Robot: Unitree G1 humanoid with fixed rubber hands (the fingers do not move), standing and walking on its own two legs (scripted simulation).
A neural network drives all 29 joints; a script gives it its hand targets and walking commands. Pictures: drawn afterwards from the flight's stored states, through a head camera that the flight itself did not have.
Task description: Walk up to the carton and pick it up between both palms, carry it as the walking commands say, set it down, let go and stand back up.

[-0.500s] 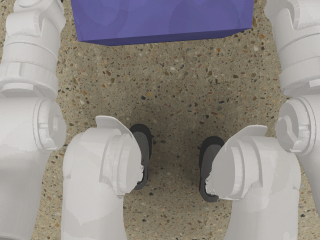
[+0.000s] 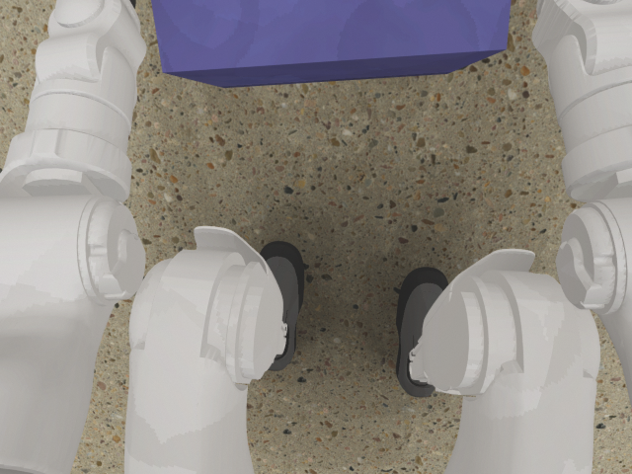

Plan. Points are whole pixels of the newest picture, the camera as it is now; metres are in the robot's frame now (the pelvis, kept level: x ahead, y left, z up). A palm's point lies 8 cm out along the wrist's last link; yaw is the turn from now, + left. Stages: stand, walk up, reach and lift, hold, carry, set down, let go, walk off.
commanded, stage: set down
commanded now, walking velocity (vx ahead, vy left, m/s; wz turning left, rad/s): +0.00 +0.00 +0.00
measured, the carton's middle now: out of the picture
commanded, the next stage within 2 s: let go in 1.86 s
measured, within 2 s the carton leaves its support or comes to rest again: neither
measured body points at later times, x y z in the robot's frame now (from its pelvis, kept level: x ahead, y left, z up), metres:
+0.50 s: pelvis -0.01 +0.00 +0.01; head +0.37 +0.02 +0.23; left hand +0.54 +0.28 -0.16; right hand +0.60 -0.15 -0.16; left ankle +0.10 +0.11 -0.30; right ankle +0.08 -0.11 -0.30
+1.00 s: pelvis -0.03 +0.00 +0.12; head +0.36 +0.04 +0.33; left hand +0.54 +0.31 -0.01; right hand +0.61 -0.16 -0.01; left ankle +0.10 +0.11 -0.30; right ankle +0.08 -0.11 -0.30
